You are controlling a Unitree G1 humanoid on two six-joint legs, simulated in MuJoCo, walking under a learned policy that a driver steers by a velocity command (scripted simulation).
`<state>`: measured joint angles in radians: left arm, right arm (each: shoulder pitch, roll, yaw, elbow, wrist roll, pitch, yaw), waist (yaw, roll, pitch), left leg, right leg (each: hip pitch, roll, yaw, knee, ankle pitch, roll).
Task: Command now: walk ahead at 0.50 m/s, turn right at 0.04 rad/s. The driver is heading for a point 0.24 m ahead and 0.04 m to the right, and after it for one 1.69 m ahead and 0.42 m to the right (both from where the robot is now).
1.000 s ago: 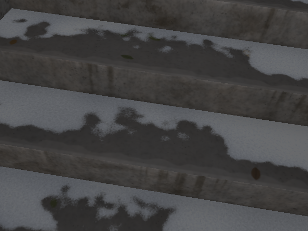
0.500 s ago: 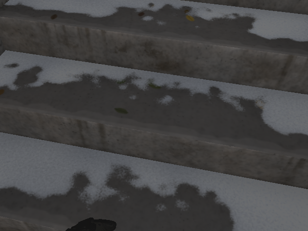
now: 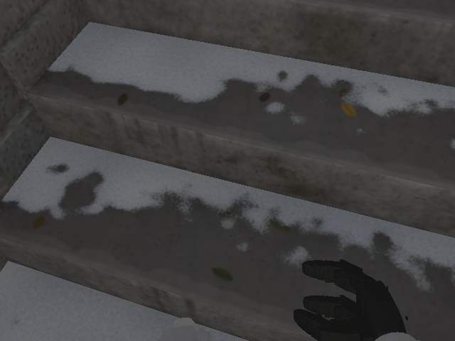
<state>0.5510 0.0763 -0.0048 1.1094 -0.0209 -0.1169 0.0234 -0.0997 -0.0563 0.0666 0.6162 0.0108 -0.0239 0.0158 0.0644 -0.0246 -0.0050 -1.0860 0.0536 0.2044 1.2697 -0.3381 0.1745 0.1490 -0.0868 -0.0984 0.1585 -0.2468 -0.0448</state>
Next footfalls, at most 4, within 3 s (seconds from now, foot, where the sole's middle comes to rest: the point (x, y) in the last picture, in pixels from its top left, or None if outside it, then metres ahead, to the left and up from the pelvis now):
0.56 right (336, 284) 0.48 -0.16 -0.45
1.04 left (289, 111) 0.85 -0.06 -0.28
1.66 right None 1.10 -0.39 -0.11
2.18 left None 1.47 -0.27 0.06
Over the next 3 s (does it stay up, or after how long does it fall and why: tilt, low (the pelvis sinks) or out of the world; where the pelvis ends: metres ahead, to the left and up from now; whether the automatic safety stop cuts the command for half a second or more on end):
stays up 1.63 -0.45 0.83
